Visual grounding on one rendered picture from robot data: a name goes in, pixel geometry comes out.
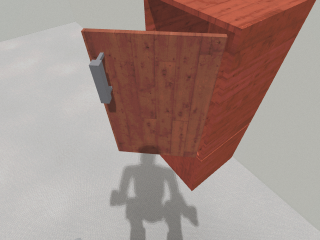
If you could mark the handle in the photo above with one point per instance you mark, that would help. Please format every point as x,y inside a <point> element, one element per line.
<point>100,79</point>

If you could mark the cupboard door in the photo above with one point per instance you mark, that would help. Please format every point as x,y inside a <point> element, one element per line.
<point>162,86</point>

